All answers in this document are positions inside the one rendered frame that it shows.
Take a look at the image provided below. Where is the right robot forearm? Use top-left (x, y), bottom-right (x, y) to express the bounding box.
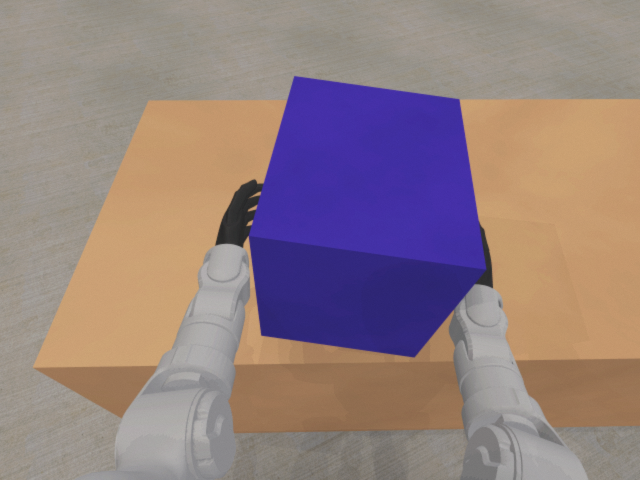
top-left (449, 284), bottom-right (588, 479)

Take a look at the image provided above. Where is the right robot upper arm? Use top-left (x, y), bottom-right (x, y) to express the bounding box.
top-left (460, 423), bottom-right (588, 480)

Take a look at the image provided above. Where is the carton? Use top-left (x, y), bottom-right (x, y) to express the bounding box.
top-left (249, 76), bottom-right (486, 358)

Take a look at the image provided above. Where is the left robot hand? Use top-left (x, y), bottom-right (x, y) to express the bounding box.
top-left (215, 179), bottom-right (264, 248)

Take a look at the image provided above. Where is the left robot upper arm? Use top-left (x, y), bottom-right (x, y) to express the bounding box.
top-left (75, 387), bottom-right (236, 480)

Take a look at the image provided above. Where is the right robot hand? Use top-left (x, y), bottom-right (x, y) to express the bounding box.
top-left (475, 222), bottom-right (493, 288)

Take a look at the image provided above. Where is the left robot forearm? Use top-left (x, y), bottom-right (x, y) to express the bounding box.
top-left (114, 244), bottom-right (250, 466)

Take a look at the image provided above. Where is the pedestal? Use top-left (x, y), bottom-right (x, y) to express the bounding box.
top-left (33, 99), bottom-right (640, 433)

